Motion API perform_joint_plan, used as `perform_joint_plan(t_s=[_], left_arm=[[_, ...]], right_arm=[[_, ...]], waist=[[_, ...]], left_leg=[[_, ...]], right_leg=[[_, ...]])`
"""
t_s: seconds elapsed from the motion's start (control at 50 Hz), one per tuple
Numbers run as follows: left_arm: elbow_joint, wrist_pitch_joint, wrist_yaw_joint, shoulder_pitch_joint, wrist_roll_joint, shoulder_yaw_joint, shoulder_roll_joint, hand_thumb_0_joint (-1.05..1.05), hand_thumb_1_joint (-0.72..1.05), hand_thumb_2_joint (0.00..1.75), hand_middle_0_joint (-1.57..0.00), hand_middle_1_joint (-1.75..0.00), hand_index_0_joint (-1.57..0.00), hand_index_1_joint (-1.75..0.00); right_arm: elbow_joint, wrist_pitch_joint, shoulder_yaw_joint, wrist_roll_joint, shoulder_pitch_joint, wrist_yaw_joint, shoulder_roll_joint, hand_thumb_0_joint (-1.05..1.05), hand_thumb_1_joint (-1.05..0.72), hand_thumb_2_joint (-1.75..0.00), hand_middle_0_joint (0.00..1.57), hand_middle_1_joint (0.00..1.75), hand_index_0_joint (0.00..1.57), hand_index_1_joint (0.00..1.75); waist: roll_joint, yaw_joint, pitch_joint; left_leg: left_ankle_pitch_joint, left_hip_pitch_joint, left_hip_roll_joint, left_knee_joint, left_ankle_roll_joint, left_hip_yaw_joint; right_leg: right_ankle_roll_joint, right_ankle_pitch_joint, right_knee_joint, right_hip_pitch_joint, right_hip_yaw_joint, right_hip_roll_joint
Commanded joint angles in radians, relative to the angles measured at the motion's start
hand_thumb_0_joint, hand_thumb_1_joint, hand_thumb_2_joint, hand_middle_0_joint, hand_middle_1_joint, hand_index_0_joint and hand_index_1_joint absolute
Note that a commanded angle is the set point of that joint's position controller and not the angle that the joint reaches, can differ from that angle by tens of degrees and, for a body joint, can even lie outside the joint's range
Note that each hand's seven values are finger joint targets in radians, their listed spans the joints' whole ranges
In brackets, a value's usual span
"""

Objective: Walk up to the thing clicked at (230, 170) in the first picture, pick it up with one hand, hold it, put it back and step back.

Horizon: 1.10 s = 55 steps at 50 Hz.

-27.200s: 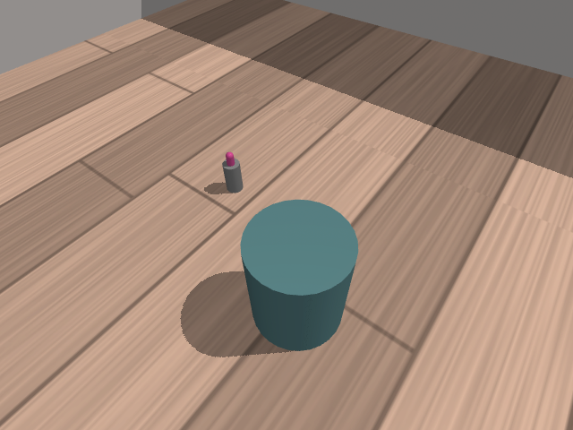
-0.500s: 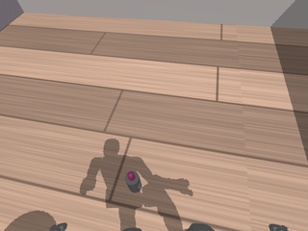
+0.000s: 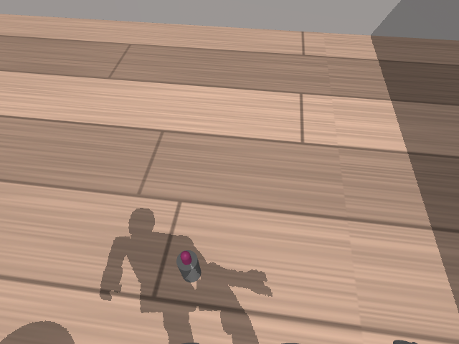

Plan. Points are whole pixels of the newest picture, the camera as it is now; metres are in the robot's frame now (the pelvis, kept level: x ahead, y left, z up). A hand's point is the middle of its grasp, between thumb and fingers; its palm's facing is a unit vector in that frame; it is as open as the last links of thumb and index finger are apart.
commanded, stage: walk up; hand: left
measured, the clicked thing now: (188, 264) +0.47 +0.18 -0.65
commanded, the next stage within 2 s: stand in 0.52 s
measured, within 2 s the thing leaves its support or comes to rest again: neither
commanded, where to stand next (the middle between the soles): +0.10 -0.01 m, yaw +1 degrees
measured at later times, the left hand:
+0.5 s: hand out of the picture +0.12 +0.25 -0.13, palm faces -0.03 -0.94 -0.35, open 7.4 cm
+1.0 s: hand out of the picture +0.09 +0.25 -0.13, palm faces -0.05 -0.94 -0.35, open 7.4 cm
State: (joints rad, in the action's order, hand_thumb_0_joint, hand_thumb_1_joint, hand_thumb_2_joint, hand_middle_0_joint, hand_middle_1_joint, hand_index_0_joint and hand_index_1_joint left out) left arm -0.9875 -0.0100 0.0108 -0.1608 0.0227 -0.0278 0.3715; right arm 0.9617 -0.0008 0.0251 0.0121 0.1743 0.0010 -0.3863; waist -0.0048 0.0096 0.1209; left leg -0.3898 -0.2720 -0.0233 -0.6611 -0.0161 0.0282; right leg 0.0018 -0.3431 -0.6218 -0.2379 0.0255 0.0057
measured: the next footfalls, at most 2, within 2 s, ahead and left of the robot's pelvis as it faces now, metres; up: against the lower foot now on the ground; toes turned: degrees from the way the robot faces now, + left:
none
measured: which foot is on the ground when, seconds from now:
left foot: down 0.00-1.00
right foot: down 0.00-1.00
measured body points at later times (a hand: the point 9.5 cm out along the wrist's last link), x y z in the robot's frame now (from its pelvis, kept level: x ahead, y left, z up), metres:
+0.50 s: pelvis +0.01 -0.01 +0.02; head +0.02 -0.01 +0.47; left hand +0.12 +0.29 -0.11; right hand +0.10 -0.32 -0.11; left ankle +0.01 +0.12 -0.73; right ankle +0.00 -0.13 -0.73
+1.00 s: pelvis -0.01 +0.00 +0.02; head +0.00 +0.00 +0.47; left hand +0.09 +0.30 -0.10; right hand +0.07 -0.30 -0.11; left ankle +0.01 +0.12 -0.73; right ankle +0.00 -0.13 -0.73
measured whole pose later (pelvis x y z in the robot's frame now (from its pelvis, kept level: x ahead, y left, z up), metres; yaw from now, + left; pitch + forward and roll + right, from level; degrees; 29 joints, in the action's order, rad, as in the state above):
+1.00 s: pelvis -0.01 +0.00 +0.02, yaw -1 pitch -3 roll +0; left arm -1.14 -0.02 0.01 -0.08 0.01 0.00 0.35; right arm 1.15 -0.01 0.00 0.01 0.08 0.01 -0.35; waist 0.00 0.01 0.05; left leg -0.15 -0.10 -0.02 -0.30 0.00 0.05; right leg -0.01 -0.16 -0.30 -0.09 0.04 0.00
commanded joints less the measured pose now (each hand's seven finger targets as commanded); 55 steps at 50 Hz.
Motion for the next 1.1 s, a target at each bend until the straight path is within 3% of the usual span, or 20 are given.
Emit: perform_joint_plan(t_s=[0.0,0.02,0.04,0.06,0.12,0.16,0.22,0.3,0.48,0.5,0.6,0.68,0.76,0.88,0.96,1.02,1.06,1.08], left_arm=[[0.090,-0.017,-0.006,0.101,-0.019,-0.041,0.193,0.00,0.90,0.90,-0.20,-0.30,-0.20,-0.30],[0.069,-0.013,-0.006,0.066,-0.019,-0.044,0.200,0.00,0.90,0.90,-0.20,-0.30,-0.20,-0.30],[0.054,-0.013,-0.008,0.049,-0.015,-0.046,0.204,0.00,0.90,0.90,-0.20,-0.30,-0.20,-0.30],[0.047,-0.016,-0.005,0.052,-0.012,-0.043,0.192,0.00,0.90,0.90,-0.20,-0.30,-0.20,-0.30],[0.015,-0.023,0.000,0.028,-0.016,-0.044,0.202,0.00,0.90,0.90,-0.20,-0.30,-0.20,-0.30],[0.017,-0.028,0.000,0.060,-0.015,-0.046,0.227,0.00,0.90,0.90,-0.20,-0.30,-0.20,-0.30],[0.009,-0.032,-0.004,0.090,-0.013,-0.040,0.227,0.00,0.90,0.90,-0.20,-0.30,-0.20,-0.30],[-0.015,-0.030,-0.009,0.103,-0.018,-0.034,0.210,0.00,0.90,0.90,-0.20,-0.30,-0.20,-0.30],[-0.048,-0.022,-0.013,0.132,-0.021,-0.028,0.199,0.00,0.90,0.90,-0.20,-0.30,-0.20,-0.30],[-0.050,-0.026,-0.015,0.148,-0.022,-0.019,0.189,0.00,0.90,0.90,-0.20,-0.30,-0.20,-0.30],[-0.069,-0.027,-0.017,0.137,-0.024,-0.020,0.194,0.00,0.90,0.90,-0.20,-0.30,-0.20,-0.30],[-0.077,-0.023,-0.019,0.153,-0.021,-0.017,0.196,0.00,0.90,0.90,-0.20,-0.30,-0.20,-0.30],[-0.079,-0.025,-0.018,0.158,-0.021,-0.015,0.195,0.00,0.90,0.90,-0.20,-0.30,-0.20,-0.30],[-0.088,-0.024,-0.018,0.152,-0.017,-0.009,0.190,0.00,0.90,0.90,-0.20,-0.30,-0.20,-0.30],[-0.088,-0.028,-0.017,0.139,-0.017,-0.010,0.197,0.00,0.90,0.90,-0.20,-0.30,-0.20,-0.30],[-0.091,-0.026,-0.017,0.131,-0.016,-0.008,0.195,0.00,0.90,0.90,-0.20,-0.30,-0.20,-0.30],[-0.090,-0.028,-0.018,0.127,-0.016,-0.008,0.198,0.00,0.90,0.90,-0.20,-0.30,-0.20,-0.30],[-0.093,-0.026,-0.016,0.121,-0.016,-0.007,0.195,0.00,0.90,0.90,-0.20,-0.30,-0.20,-0.30]], right_arm=[[-0.037,-0.063,0.060,0.012,0.015,-0.013,-0.233,0.00,-0.90,-0.90,0.20,0.30,0.20,0.30],[-0.040,-0.066,0.064,0.009,0.000,-0.011,-0.267,0.00,-0.90,-0.90,0.20,0.30,0.20,0.30],[-0.039,-0.065,0.064,0.005,-0.017,-0.007,-0.278,0.00,-0.90,-0.90,0.20,0.30,0.20,0.30],[-0.038,-0.063,0.059,0.009,-0.040,-0.005,-0.263,0.00,-0.90,-0.90,0.20,0.30,0.20,0.30],[-0.038,-0.056,0.045,0.004,-0.095,-0.007,-0.225,0.00,-0.90,-0.90,0.20,0.30,0.20,0.30],[-0.026,-0.054,0.039,0.001,-0.082,-0.007,-0.208,0.00,-0.90,-0.90,0.20,0.30,0.20,0.30],[-0.003,-0.055,0.038,-0.003,-0.068,-0.006,-0.193,0.00,-0.90,-0.90,0.20,0.30,0.20,0.30],[0.018,-0.055,0.038,-0.004,-0.077,-0.007,-0.189,0.00,-0.90,-0.90,0.20,0.30,0.20,0.30],[0.055,-0.052,0.038,-0.002,-0.113,-0.009,-0.195,0.00,-0.90,-0.90,0.20,0.30,0.20,0.30],[0.058,-0.047,0.032,-0.008,-0.147,-0.012,-0.189,0.00,-0.90,-0.90,0.20,0.30,0.20,0.30],[0.087,-0.044,0.026,-0.012,-0.141,-0.014,-0.188,0.00,-0.90,-0.90,0.20,0.30,0.20,0.30],[0.103,-0.038,0.023,-0.009,-0.155,-0.014,-0.179,0.00,-0.90,-0.90,0.20,0.30,0.20,0.30],[0.114,-0.037,0.022,-0.006,-0.156,-0.010,-0.179,0.00,-0.90,-0.90,0.20,0.30,0.20,0.30],[0.128,-0.031,0.024,-0.003,-0.157,-0.005,-0.178,0.00,-0.90,-0.90,0.20,0.30,0.20,0.30],[0.132,-0.034,0.023,-0.002,-0.147,-0.001,-0.171,0.00,-0.90,-0.90,0.20,0.30,0.20,0.30],[0.136,-0.031,0.024,0.000,-0.146,0.001,-0.171,0.00,-0.90,-0.90,0.20,0.30,0.20,0.30],[0.136,-0.030,0.028,-0.001,-0.143,0.003,-0.172,0.00,-0.90,-0.90,0.20,0.30,0.20,0.30],[0.139,-0.030,0.027,0.000,-0.138,0.002,-0.172,0.00,-0.90,-0.90,0.20,0.30,0.20,0.30]], waist=[[0.009,0.025,-0.144],[-0.014,-0.002,-0.143],[-0.018,-0.016,-0.119],[-0.033,-0.019,-0.095],[-0.082,-0.029,-0.061],[-0.033,-0.010,-0.069],[0.035,0.007,-0.125],[0.056,0.001,-0.153],[0.017,-0.004,-0.157],[-0.023,-0.001,-0.127],[-0.003,-0.003,-0.203],[0.000,0.000,-0.168],[-0.002,0.004,-0.175],[0.017,0.006,-0.125],[0.010,0.004,-0.148],[0.005,0.003,-0.112],[0.024,0.003,-0.132],[0.023,0.003,-0.113]], left_leg=[[0.186,0.185,-0.163,0.285,-0.089,-0.241],[0.149,0.155,-0.252,0.300,-0.162,-0.328],[0.128,0.104,-0.275,0.305,-0.186,-0.321],[0.137,0.074,-0.254,0.306,-0.167,-0.288],[0.083,0.001,-0.130,0.269,-0.063,-0.132],[0.104,0.033,-0.067,0.228,-0.027,-0.068],[0.200,0.137,-0.065,0.220,-0.022,-0.047],[0.311,0.188,-0.090,0.241,-0.026,-0.049],[0.353,0.213,-0.109,0.304,-0.024,-0.051],[0.471,0.185,-0.120,0.331,-0.012,-0.078],[0.556,0.261,-0.128,0.345,0.001,-0.071],[0.443,0.237,-0.122,0.377,0.009,-0.072],[0.415,0.239,-0.124,0.388,0.006,-0.072],[0.268,0.225,-0.120,0.411,0.004,-0.081],[0.277,0.233,-0.120,0.415,0.001,-0.084],[0.199,0.197,-0.114,0.427,0.001,-0.092],[0.240,0.212,-0.117,0.417,-0.002,-0.094],[0.200,0.201,-0.115,0.426,0.001,-0.095]], right_leg=[[0.043,0.197,0.038,-0.121,0.092,-0.066],[0.033,0.022,-0.014,-0.103,0.047,-0.019],[0.038,-0.069,0.005,-0.061,0.030,-0.025],[0.046,-0.051,0.049,-0.037,0.045,-0.029],[0.069,0.098,0.167,0.039,0.102,-0.061],[0.087,0.170,0.208,0.030,0.168,-0.110],[0.086,0.268,0.242,0.022,0.180,-0.137],[0.062,0.345,0.245,0.054,0.137,-0.116],[0.048,0.361,0.259,0.090,0.113,-0.102],[0.028,0.466,0.273,0.118,0.116,-0.118],[0.019,0.536,0.283,0.181,0.096,-0.122],[0.015,0.423,0.326,0.160,0.099,-0.120],[0.015,0.403,0.338,0.161,0.100,-0.127],[0.010,0.242,0.382,0.087,0.105,-0.121],[0.011,0.259,0.378,0.096,0.109,-0.127],[0.008,0.176,0.394,0.073,0.106,-0.120],[0.009,0.192,0.388,0.080,0.105,-0.122],[0.009,0.147,0.390,0.057,0.105,-0.115]])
